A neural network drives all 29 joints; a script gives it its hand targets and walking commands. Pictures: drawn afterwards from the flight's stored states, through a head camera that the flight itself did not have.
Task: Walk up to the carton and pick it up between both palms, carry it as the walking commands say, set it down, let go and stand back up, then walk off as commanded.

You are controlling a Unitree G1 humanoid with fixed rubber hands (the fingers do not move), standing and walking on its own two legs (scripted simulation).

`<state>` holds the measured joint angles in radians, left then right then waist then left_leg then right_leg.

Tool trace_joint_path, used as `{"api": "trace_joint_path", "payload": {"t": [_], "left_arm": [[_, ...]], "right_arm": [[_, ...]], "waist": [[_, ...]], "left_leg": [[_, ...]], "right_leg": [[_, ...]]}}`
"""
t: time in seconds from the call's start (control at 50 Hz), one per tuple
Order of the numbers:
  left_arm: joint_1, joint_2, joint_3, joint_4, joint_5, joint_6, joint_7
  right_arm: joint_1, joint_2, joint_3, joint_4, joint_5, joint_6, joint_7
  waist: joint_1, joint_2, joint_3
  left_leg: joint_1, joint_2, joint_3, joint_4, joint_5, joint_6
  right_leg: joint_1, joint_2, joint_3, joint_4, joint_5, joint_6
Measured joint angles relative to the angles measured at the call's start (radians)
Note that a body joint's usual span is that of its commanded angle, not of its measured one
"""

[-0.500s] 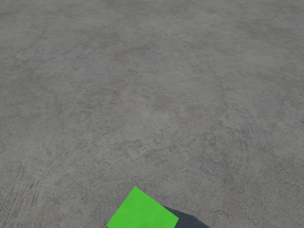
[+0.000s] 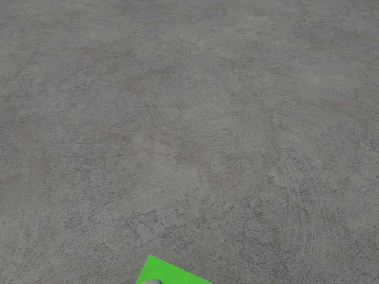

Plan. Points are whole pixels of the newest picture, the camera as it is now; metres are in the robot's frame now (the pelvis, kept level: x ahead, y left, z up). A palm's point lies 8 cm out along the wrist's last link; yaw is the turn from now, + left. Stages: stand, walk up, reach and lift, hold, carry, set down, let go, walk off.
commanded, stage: walk off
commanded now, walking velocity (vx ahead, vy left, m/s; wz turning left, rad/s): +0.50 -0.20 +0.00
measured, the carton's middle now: out of the picture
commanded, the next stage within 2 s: stand in 0.80 s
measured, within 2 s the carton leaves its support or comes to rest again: rests again in 1.12 s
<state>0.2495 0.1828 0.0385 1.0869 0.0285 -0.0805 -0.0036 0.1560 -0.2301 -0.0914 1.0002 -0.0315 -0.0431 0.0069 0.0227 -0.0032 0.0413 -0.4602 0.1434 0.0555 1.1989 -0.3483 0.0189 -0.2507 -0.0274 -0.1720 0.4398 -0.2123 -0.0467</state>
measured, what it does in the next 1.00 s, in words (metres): walks ahead: left foot, then right foot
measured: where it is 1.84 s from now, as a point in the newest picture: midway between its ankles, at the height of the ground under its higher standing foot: (221, 217)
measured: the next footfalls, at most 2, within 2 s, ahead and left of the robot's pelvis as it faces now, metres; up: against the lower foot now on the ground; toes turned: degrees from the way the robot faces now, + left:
left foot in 0.20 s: +0.15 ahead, +0.13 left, +0.00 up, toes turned +12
right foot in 0.62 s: +0.47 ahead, -0.17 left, +0.00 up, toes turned -10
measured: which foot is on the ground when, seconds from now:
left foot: down 0.00-0.10, up 0.12-0.18, down 0.20-0.62, up 0.64-0.82, down 0.84-0.88, up 0.90-1.00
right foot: down 0.00-0.20, up 0.22-0.60, down 0.62-1.00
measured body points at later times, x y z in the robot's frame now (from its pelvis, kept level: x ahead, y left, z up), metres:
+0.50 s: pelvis +0.24 -0.01 +0.00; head +0.27 +0.01 +0.45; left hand +0.30 +0.24 -0.16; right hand +0.14 -0.25 -0.14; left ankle +0.12 +0.12 -0.74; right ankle +0.37 -0.18 -0.69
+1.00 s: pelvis +0.48 -0.10 +0.00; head +0.51 -0.10 +0.45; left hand +0.42 +0.12 -0.15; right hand +0.63 -0.33 -0.13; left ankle +0.51 +0.03 -0.70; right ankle +0.44 -0.17 -0.74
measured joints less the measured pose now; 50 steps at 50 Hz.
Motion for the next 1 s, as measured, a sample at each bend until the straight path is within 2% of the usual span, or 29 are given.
{"api": "trace_joint_path", "payload": {"t": [0.08, 0.14, 0.2, 0.22, 0.26, 0.32, 0.4, 0.44, 0.5, 0.58, 0.62, 0.64, 0.66, 0.7, 0.74, 0.8, 0.86, 0.94, 1.0], "left_arm": [[0.098, -0.010, -0.008, 0.051, -0.002, 0.000, 0.004], [0.150, -0.008, -0.006, 0.079, 0.000, 0.009, -0.001], [0.204, -0.008, -0.005, 0.102, -0.019, 0.019, -0.007], [0.214, -0.006, -0.007, 0.112, -0.026, 0.025, -0.008], [0.209, -0.003, -0.004, 0.120, -0.023, 0.043, -0.008], [0.160, 0.010, 0.010, 0.098, -0.025, 0.050, -0.007], [0.066, 0.033, 0.026, 0.030, -0.013, 0.060, -0.028], [0.018, 0.044, 0.025, -0.007, -0.012, 0.067, -0.041], [-0.062, 0.051, 0.019, -0.057, -0.015, 0.070, -0.064], [-0.151, 0.052, 0.011, -0.104, -0.014, 0.065, -0.081], [-0.179, 0.050, 0.012, -0.115, -0.007, 0.049, -0.073], [-0.196, 0.042, 0.015, -0.116, 0.001, 0.038, -0.064], [-0.209, 0.039, 0.017, -0.120, 0.007, 0.029, -0.056], [-0.205, 0.029, 0.018, -0.120, 0.000, 0.018, -0.036], [-0.177, 0.017, 0.012, -0.107, -0.001, 0.017, -0.018], [-0.109, 0.005, 0.002, -0.073, -0.002, 0.012, -0.006], [-0.024, -0.003, -0.004, -0.028, -0.009, 0.007, -0.002], [0.067, -0.016, -0.016, 0.033, -0.012, 0.007, 0.012], [0.109, -0.026, -0.024, 0.062, -0.009, 0.016, 0.015]], "right_arm": [[-0.089, 0.006, 0.009, -0.044, 0.005, 0.017, 0.004], [-0.138, 0.022, 0.024, -0.054, 0.012, 0.018, 0.006], [-0.156, 0.045, 0.042, -0.058, 0.010, -0.004, 0.005], [-0.153, 0.059, 0.045, -0.053, 0.000, -0.017, 0.002], [-0.110, 0.080, 0.057, -0.044, -0.009, -0.031, -0.006], [-0.003, 0.088, 0.061, -0.002, -0.005, -0.032, -0.005], [0.143, 0.075, 0.056, 0.068, 0.008, -0.025, -0.008], [0.209, 0.066, 0.052, 0.097, 0.008, -0.023, -0.009], [0.289, 0.051, 0.043, 0.135, 0.007, -0.020, -0.011], [0.358, 0.031, 0.030, 0.167, 0.010, -0.013, -0.012], [0.370, 0.019, 0.024, 0.174, 0.010, -0.007, -0.012], [0.353, 0.013, 0.022, 0.175, 0.011, 0.002, -0.011], [0.335, 0.017, 0.024, 0.163, 0.018, 0.009, -0.009], [0.284, 0.026, 0.026, 0.134, 0.023, 0.018, -0.003], [0.222, 0.029, 0.025, 0.099, 0.018, 0.007, -0.001], [0.126, 0.019, 0.018, 0.040, -0.002, -0.002, 0.002], [0.035, 0.007, 0.010, -0.005, -0.006, 0.008, -0.001], [-0.061, 0.012, 0.015, -0.043, 0.000, 0.015, -0.002], [-0.104, 0.030, 0.031, -0.052, 0.009, 0.013, -0.004]], "waist": [[0.026, -0.001, -0.035], [0.050, -0.010, -0.033], [0.052, -0.013, -0.026], [0.047, -0.028, -0.019], [0.036, -0.040, -0.016], [0.017, -0.035, -0.016], [-0.010, -0.026, -0.001], [-0.029, -0.022, 0.009], [-0.061, -0.009, 0.030], [-0.103, 0.005, 0.038], [-0.108, 0.021, 0.041], [-0.104, 0.045, 0.060], [-0.102, 0.045, 0.072], [-0.087, 0.027, 0.072], [-0.077, 0.015, 0.059], [-0.049, 0.011, 0.035], [-0.020, 0.017, 0.006], [-0.005, 0.017, -0.015], [0.014, 0.014, -0.002]], "left_leg": [[-0.005, -0.001, 0.025, -0.234, -0.009, -0.016], [0.038, -0.020, 0.047, -0.432, -0.033, -0.023], [0.140, -0.050, 0.090, -0.643, 0.072, -0.017], [0.160, -0.060, 0.102, -0.642, 0.092, -0.008], [0.199, -0.067, 0.113, -0.618, 0.041, 0.002], [0.290, -0.062, 0.111, -0.683, 0.012, -0.009], [0.409, -0.051, 0.120, -0.793, 0.015, -0.033], [0.456, -0.046, 0.127, -0.833, 0.009, -0.045], [0.512, -0.035, 0.134, -0.871, -0.012, -0.071], [0.564, -0.011, 0.134, -0.870, -0.073, -0.120], [0.559, 0.025, 0.134, -0.783, -0.139, -0.130], [0.522, 0.062, 0.119, -0.660, -0.159, -0.110], [0.447, 0.069, 0.081, -0.480, -0.142, -0.085], [0.293, 0.034, 0.014, -0.155, -0.156, -0.046], [0.175, 0.013, -0.005, -0.003, -0.108, -0.016], [0.055, 0.010, 0.001, 0.002, -0.035, 0.004], [-0.017, 0.014, 0.015, -0.047, 0.018, -0.001], [-0.040, -0.001, 0.042, -0.218, 0.031, -0.031], [-0.007, -0.032, 0.054, -0.379, 0.027, -0.039]], "right_leg": [[0.090, 0.009, -0.017, -0.081, -0.017, 0.009], [0.139, 0.011, -0.029, -0.091, -0.054, 0.021], [0.153, 0.003, -0.031, 0.001, -0.142, 0.039], [0.132, -0.014, -0.013, 0.094, -0.185, 0.036], [0.044, -0.018, 0.052, 0.352, -0.231, 0.030], [-0.105, -0.031, 0.090, 0.595, -0.175, 0.036], [-0.263, -0.079, 0.114, 0.598, -0.040, 0.060], [-0.319, -0.100, 0.108, 0.526, 0.032, 0.073], [-0.340, -0.112, 0.078, 0.329, 0.115, 0.080], [-0.286, -0.087, 0.044, 0.157, 0.138, 0.056], [-0.235, -0.051, 0.017, 0.113, 0.116, 0.031], [-0.233, -0.025, 0.004, 0.147, 0.097, 0.014], [-0.234, -0.019, -0.003, 0.184, 0.063, -0.001], [-0.202, -0.016, -0.004, 0.180, 0.021, -0.017], [-0.143, -0.015, -0.013, 0.120, 0.022, -0.016], [-0.052, 0.003, -0.023, 0.038, 0.016, -0.025], [0.027, 0.028, -0.023, -0.024, 0.001, -0.032], [0.106, 0.041, -0.026, -0.094, -0.013, -0.029], [0.144, 0.044, -0.027, -0.095, -0.046, -0.021]]}}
